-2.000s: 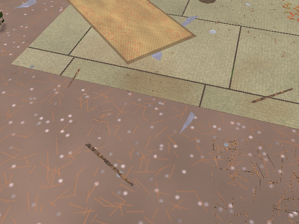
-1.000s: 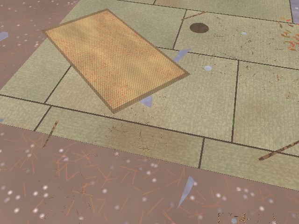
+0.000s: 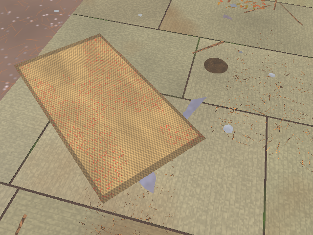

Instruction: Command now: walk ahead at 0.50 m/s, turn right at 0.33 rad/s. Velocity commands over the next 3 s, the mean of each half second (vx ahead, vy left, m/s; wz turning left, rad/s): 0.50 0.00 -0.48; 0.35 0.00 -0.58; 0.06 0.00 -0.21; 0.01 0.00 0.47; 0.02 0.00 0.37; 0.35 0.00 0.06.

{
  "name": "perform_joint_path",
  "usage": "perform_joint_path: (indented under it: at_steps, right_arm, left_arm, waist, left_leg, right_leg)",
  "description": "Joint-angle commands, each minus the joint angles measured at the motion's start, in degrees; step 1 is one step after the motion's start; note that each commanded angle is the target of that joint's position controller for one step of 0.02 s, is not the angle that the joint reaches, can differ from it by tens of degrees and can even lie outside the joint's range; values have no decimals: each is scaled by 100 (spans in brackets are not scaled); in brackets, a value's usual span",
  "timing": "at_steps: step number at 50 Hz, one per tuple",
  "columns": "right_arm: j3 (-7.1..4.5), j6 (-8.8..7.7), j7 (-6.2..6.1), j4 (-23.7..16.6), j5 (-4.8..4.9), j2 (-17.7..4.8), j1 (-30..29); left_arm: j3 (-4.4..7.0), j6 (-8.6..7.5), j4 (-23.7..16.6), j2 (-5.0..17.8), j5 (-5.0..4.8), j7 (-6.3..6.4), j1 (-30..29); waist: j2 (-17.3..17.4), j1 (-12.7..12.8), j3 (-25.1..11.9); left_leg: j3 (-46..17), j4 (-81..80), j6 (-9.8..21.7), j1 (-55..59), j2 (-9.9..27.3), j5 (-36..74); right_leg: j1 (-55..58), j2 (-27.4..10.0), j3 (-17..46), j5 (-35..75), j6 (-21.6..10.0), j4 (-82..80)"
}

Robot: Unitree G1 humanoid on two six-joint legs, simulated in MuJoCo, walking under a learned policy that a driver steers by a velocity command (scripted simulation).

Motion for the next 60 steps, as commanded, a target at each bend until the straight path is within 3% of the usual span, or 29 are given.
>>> perform_joint_path:
  at_steps: [1,5,10,16,19,20,21,22,23,24,25,26,27,28,32,37,41,43,44,45,46,47,48,49,50,52,54,58,60]
  right_arm:
    - [-91,-110,-3,-73,-68,-403,116]
    - [-165,-126,-127,116,-112,-638,364]
    - [-181,-54,-271,180,-77,-788,584]
    - [-260,174,-320,338,40,-966,1114]
    - [-330,269,-358,217,99,-1210,852]
    - [-351,307,-371,176,109,-1291,750]
    - [-342,325,-370,119,144,-1306,590]
    - [-285,267,-359,-14,64,-1167,609]
    - [-33,54,-249,-336,-38,-294,1035]
    - [-98,-243,-134,-471,172,-727,470]
    - [-134,-345,-93,-635,348,-857,4]
    - [-126,-364,-121,-611,272,-799,-16]
    - [-191,-307,-168,-540,122,-886,12]
    - [-227,-213,-167,-528,77,-903,139]
    - [-202,7,-209,-739,-70,-678,-161]
    - [-108,-18,-177,-1082,-52,-503,-1157]
    - [-176,-21,-114,-1256,0,-739,-1246]
    - [-240,-79,-98,-1197,-26,-907,-905]
    - [-271,-124,-112,-1122,-84,-981,-533]
    - [-332,-143,-147,-1089,-223,-1290,50]
    - [-312,-63,-174,-1118,-319,-1429,337]
    - [-344,48,-134,-1066,-102,-1404,482]
    - [-262,133,-170,-1263,-49,-1014,105]
    - [-163,237,-216,-1328,-65,-741,-184]
    - [-105,320,-238,-1350,-98,-655,-400]
    - [-141,388,-258,-1281,-161,-811,-614]
    - [-187,376,-275,-1221,-162,-895,-578]
    - [-267,448,-328,-1185,-78,-1085,-569]
    - [-257,506,-298,-1126,-39,-1120,-533]
  left_arm:
    - [144,112,-233,223,-5,45,343]
    - [213,216,-472,244,45,59,-148]
    - [169,155,-789,130,97,-105,-982]
    - [76,160,-1375,28,81,-339,-1917]
    - [192,191,-1510,284,68,-412,-1578]
    - [295,201,-1436,481,46,-414,-1055]
    - [472,200,-1230,802,37,-366,-169]
    - [677,247,-1043,1353,61,-226,668]
    - [723,202,-1204,1836,38,-192,339]
    - [556,148,-1232,1365,138,-213,609]
    - [460,82,-1215,1008,184,-212,452]
    - [396,31,-1279,799,136,-235,4]
    - [325,10,-1375,590,119,-226,-379]
    - [280,5,-1471,514,152,-201,-578]
    - [356,-21,-1493,891,125,-60,-390]
    - [389,109,-1432,980,106,46,-31]
    - [378,264,-1411,892,65,116,126]
    - [372,312,-1561,855,83,181,-129]
    - [343,318,-1676,776,79,188,-333]
    - [242,292,-1867,475,159,179,-391]
    - [152,277,-1789,111,221,168,740]
    - [198,276,-1748,701,93,117,1429]
    - [310,371,-1712,1096,5,130,897]
    - [352,495,-1811,1218,27,163,259]
    - [383,620,-1856,1197,63,200,-7]
    - [334,756,-1947,859,65,202,34]
    - [271,746,-2027,605,74,209,28]
    - [224,722,-2222,597,127,139,-342]
    - [182,718,-2242,553,163,85,-443]
  waist:
    - [822,57,-252]
    - [566,54,45]
    - [452,-163,221]
    - [387,-445,506]
    - [729,-59,73]
    - [821,263,-239]
    - [723,762,-707]
    - [51,1055,-1205]
    - [-1366,308,-1691]
    - [-646,684,-2186]
    - [-400,671,-1502]
    - [183,332,-932]
    - [276,127,-731]
    - [219,-54,-601]
    - [161,-130,-320]
    - [-264,233,-157]
    - [-473,236,-402]
    - [-594,14,-533]
    - [-541,-225,-702]
    - [-46,-409,-1417]
    - [1428,17,-2170]
    - [1907,136,-2775]
    - [1283,-26,-2200]
    - [835,-130,-1558]
    - [662,-84,-1130]
    - [910,119,-605]
    - [1043,105,-620]
    - [956,-2,-954]
    - [976,-39,-923]
  left_leg:
    - [-1251,-1834,674,723,1473,247]
    - [-528,-1987,708,873,1463,1064]
    - [116,-2048,565,1332,1432,1342]
    - [489,-1534,521,2579,1804,2197]
    - [767,-514,345,2654,1790,4799]
    - [820,285,278,2554,1740,5497]
    - [912,1483,105,2095,1526,5282]
    - [903,3306,-168,637,1214,3250]
    - [208,5509,-519,-1970,-167,-2071]
    - [-1135,5849,-316,-2568,-64,-2216]
    - [-1147,5614,-136,-2875,218,-1788]
    - [-1126,4967,-94,-2634,495,-1346]
    - [-1092,4439,-134,-2218,684,-1151]
    - [-1109,4175,-190,-1830,783,-1012]
    - [-895,2955,-575,-1647,687,-365]
    - [-683,821,-617,-1058,86,1301]
    - [-912,195,-492,-742,-155,1215]
    - [-981,-87,-331,-417,-135,1011]
    - [-909,-479,-196,164,-17,1561]
    - [-1556,-155,159,1568,879,3137]
    - [-3184,221,1099,3328,2447,5542]
    - [-4397,74,1619,3594,3042,4142]
    - [-3880,-222,1453,3083,2636,2636]
    - [-3035,-411,1162,2354,2229,1773]
    - [-2555,-604,1032,1616,1918,1316]
    - [-1718,-1037,900,446,1462,958]
    - [-1316,-1180,1009,428,1430,1265]
    - [-1045,-1229,1168,760,1795,1398]
    - [-932,-1240,1150,524,1696,1065]
  right_leg:
    - [-768,-552,301,608,-56,51]
    - [-1499,-524,474,1511,38,-558]
    - [-1629,-411,69,2530,78,-2064]
    - [-2020,-293,-504,1825,-111,-2922]
    - [-895,215,-1042,997,-402,-3003]
    - [-169,453,-1155,793,-552,-3053]
    - [1151,684,-1120,1198,-774,-3556]
    - [2871,-15,176,1149,-1114,-3845]
    - [4675,-1505,3662,628,-2284,-4575]
    - [4866,-1685,4354,512,-2251,-5200]
    - [4387,-1481,3396,930,-1935,-5138]
    - [3419,-1198,2593,1544,-1693,-5143]
    - [2702,-979,2066,2004,-1508,-5193]
    - [2169,-832,1827,2244,-1461,-5325]
    - [1313,-590,1347,2789,-1458,-5584]
    - [914,-72,869,3128,-907,-5145]
    - [1425,-214,1482,2915,-649,-4408]
    - [1675,-218,1830,2941,-522,-3853]
    - [1596,38,1747,2932,-336,-3310]
    - [973,403,1428,1989,-71,-2016]
    - [-502,1208,869,-2292,291,-328]
    - [-1061,820,891,-2331,419,757]
    - [-1460,533,771,-1700,599,1176]
    - [-1577,352,460,-1248,685,1080]
    - [-1435,194,365,-978,728,942]
    - [-796,88,97,-658,695,380]
    - [-633,77,-94,-514,687,-205]
    - [-346,-142,-155,-11,624,-1194]
    - [166,-44,-235,-7,531,-1773]
Next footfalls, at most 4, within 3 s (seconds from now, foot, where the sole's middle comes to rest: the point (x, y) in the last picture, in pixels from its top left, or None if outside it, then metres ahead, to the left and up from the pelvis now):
0.44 right None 0.37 -0.17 -0.77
0.90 left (179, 187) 0.69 -0.10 -0.77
1.32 right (224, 233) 0.49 -0.27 -0.77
1.70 left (174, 201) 0.62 -0.07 -0.77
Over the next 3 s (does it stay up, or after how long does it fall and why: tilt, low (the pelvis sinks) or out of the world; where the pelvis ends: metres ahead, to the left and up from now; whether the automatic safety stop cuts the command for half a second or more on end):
stays up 0.70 -0.21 -0.02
